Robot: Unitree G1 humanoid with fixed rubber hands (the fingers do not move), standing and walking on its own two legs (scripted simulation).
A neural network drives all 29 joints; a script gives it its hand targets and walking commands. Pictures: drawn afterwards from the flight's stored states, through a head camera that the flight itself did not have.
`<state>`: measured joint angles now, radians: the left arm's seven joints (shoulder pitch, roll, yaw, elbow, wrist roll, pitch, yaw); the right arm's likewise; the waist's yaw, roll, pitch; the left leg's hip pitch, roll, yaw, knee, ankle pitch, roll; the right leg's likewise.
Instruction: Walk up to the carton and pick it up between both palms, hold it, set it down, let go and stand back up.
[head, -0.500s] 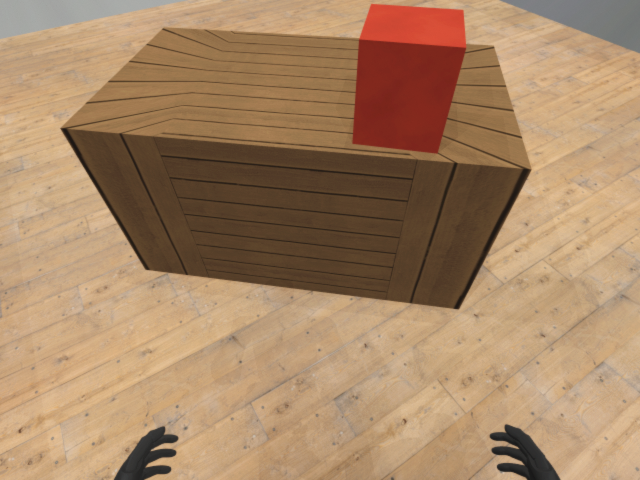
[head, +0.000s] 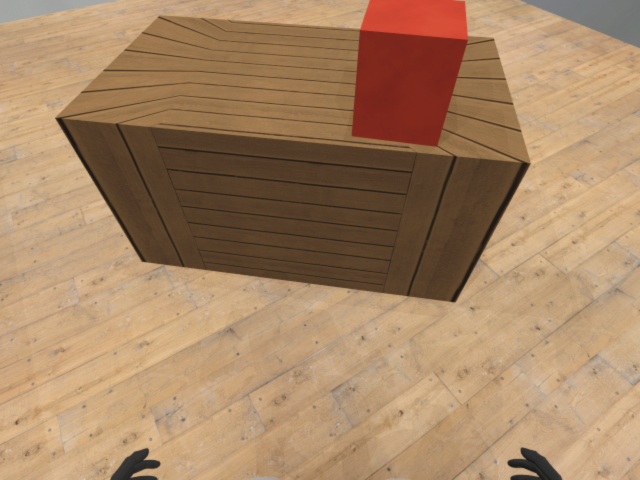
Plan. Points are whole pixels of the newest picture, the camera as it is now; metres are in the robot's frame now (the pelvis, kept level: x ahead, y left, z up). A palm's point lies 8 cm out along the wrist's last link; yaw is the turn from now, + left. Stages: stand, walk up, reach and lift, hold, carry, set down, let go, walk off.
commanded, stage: stand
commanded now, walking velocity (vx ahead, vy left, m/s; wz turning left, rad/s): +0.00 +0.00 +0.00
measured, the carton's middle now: (405, 72) +0.97 -0.18 +0.02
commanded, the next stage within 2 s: walk up in 0.54 s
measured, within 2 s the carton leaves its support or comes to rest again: neither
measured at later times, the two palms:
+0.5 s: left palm out of the picture +0.09 +0.28 -0.09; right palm out of the picture +0.09 -0.29 -0.09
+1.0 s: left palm out of the picture +0.13 +0.27 -0.07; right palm out of the picture +0.04 -0.37 -0.09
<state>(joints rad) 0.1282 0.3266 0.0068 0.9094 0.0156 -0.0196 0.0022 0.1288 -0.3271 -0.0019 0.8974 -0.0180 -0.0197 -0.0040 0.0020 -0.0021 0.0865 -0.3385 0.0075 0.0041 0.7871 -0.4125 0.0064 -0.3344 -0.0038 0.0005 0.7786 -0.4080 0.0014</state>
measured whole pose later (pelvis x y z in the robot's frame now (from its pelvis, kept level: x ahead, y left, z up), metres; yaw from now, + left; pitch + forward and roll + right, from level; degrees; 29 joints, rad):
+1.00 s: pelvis +0.03 -0.04 +0.01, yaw -7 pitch -4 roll +1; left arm 0.26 0.40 0.10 0.94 0.04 -0.06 -0.07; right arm 0.25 -0.43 -0.10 0.95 -0.05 -0.04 0.04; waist -0.02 0.01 0.07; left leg -0.14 0.08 0.10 0.62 -0.42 0.02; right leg -0.32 -0.04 -0.02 0.63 -0.26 -0.02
